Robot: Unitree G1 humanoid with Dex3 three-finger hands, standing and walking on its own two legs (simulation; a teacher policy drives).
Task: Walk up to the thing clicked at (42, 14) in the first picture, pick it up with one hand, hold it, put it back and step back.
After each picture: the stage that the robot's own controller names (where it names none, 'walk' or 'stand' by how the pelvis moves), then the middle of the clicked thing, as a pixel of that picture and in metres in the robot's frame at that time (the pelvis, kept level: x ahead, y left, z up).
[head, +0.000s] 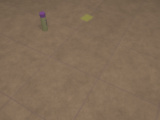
stand; (43, 21) +1.70 +0.46 -0.65
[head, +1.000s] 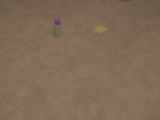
walk; (57, 29) +1.61 +0.21 -0.64
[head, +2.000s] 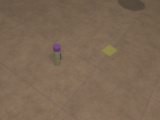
walk; (57, 55) +1.10 +0.17 -0.65
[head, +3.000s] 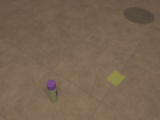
walk; (52, 91) +0.70 +0.20 -0.65
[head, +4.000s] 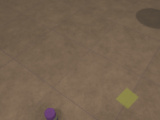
stand; (52, 119) +0.44 +0.22 -0.62
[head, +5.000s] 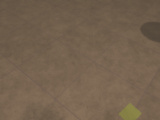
stand; out of the picture +0.39 +0.21 -0.66
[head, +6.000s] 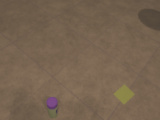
walk; (52, 108) +0.47 +0.14 -0.63
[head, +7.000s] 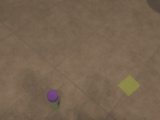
walk; (54, 101) +0.44 +0.17 -0.61
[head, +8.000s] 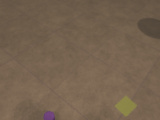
stand; out of the picture +0.43 +0.19 -0.63
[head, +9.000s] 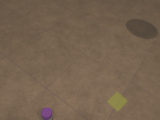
walk; (47, 119) +0.46 +0.17 -0.65
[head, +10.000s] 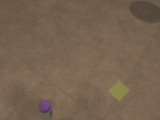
walk; (46, 111) +0.42 +0.20 -0.63
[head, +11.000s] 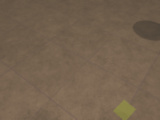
stand; out of the picture +0.41 +0.24 -0.64
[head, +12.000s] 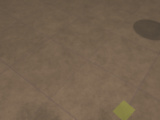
stand; out of the picture +0.38 +0.23 -0.66
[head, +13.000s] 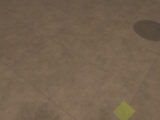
stand; out of the picture +0.38 +0.23 -0.66
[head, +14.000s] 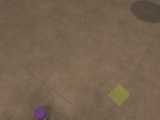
go down; (42, 118) +0.39 +0.24 -0.62
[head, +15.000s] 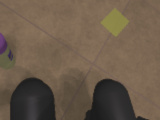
go down; (1, 53) +0.43 +0.30 -0.23
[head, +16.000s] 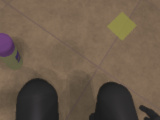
close in; (9, 54) +0.43 +0.29 -0.24
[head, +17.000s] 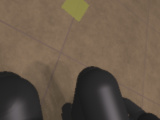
close in; out of the picture +0.40 +0.33 -0.15
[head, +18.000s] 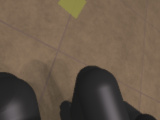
close; out of the picture +0.40 +0.34 -0.15
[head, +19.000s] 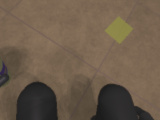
lift; out of the picture +0.33 +0.28 -0.03
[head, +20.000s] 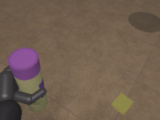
hold; (32, 85) +0.32 +0.16 +0.07
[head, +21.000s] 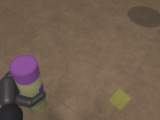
hold; (32, 88) +0.32 +0.17 +0.03
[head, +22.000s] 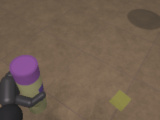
hold; (32, 88) +0.32 +0.17 +0.03
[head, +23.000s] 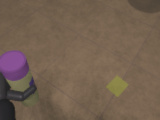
crouch; (22, 83) +0.35 +0.20 -0.01
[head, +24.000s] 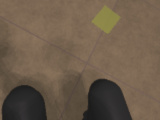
lower; out of the picture +0.46 +0.29 -0.05
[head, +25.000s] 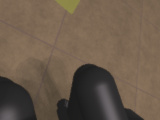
lower; out of the picture +0.42 +0.35 -0.15
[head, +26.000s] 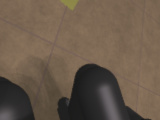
lower; out of the picture +0.41 +0.35 -0.16
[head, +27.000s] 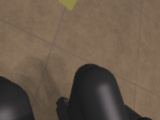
lower; out of the picture +0.40 +0.35 -0.16
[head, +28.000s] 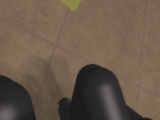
lower; out of the picture +0.39 +0.34 -0.16
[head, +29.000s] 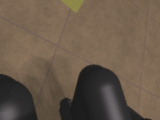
open; out of the picture +0.39 +0.34 -0.16
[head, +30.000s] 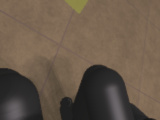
rise; out of the picture +0.39 +0.34 -0.16
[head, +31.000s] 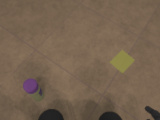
walk; (35, 91) +0.41 +0.26 -0.45
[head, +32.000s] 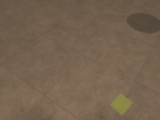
stand; out of the picture +0.38 +0.24 -0.60
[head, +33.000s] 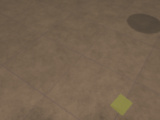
stand; out of the picture +0.38 +0.24 -0.60
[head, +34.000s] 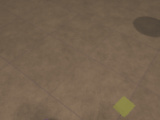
stand; out of the picture +0.38 +0.23 -0.64
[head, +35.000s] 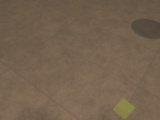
stand; out of the picture +0.38 +0.23 -0.66
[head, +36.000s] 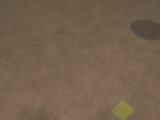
stand; out of the picture +0.37 +0.24 -0.66
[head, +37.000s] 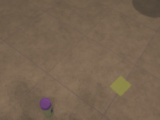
walk; (47, 108) +0.43 +0.19 -0.63
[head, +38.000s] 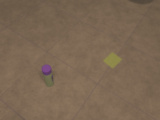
walk; (48, 76) +0.70 +0.25 -0.64
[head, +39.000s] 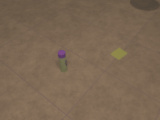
stand; (62, 61) +1.03 +0.23 -0.64
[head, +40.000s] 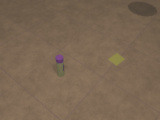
stand; (60, 66) +0.98 +0.20 -0.65
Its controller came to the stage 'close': yes
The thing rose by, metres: 0.67
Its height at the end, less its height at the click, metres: +0.00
